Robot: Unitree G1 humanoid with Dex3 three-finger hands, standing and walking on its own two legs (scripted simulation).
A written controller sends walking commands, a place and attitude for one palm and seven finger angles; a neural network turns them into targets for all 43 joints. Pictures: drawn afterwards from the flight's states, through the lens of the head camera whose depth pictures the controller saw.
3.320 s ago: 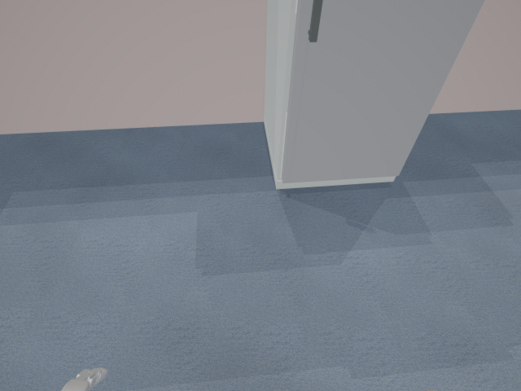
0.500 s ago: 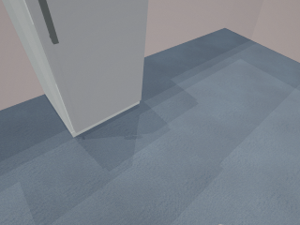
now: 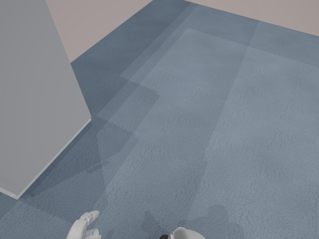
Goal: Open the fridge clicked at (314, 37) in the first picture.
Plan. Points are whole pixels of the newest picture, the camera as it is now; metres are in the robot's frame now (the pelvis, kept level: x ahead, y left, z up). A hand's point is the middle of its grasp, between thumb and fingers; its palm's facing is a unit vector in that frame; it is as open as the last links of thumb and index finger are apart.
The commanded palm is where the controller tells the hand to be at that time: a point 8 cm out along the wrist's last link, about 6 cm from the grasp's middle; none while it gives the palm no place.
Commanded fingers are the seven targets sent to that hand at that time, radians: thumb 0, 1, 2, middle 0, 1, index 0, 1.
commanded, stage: walk to a spot facing it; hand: left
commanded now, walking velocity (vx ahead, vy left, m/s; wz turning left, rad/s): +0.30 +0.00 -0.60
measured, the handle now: out of the picture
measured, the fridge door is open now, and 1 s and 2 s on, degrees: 0 0 0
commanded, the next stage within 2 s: turn to face it in 1.02 s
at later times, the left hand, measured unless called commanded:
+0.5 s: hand (66, 212) +0.21 +0.27 -0.16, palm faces -0.11 -0.96 -0.24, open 7.3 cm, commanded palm none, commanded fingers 0.00 0.90 0.90 -0.20 -0.30 -0.20 -0.30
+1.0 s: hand (128, 134) +0.46 +0.12 -0.12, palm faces -0.56 -0.77 -0.31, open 7.3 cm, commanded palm none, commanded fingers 0.00 0.90 0.90 -0.20 -0.30 -0.20 -0.30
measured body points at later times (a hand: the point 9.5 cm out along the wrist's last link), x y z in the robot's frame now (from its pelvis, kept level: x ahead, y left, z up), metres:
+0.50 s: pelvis +0.19 +0.06 +0.01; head +0.23 +0.07 +0.46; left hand +0.21 +0.32 -0.14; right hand +0.32 -0.20 -0.10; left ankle +0.27 +0.16 -0.71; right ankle +0.07 -0.04 -0.67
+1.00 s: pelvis +0.23 +0.02 +0.01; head +0.24 -0.03 +0.46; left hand +0.49 +0.16 -0.10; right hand +0.08 -0.19 -0.15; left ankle +0.26 +0.16 -0.65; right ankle +0.20 -0.07 -0.71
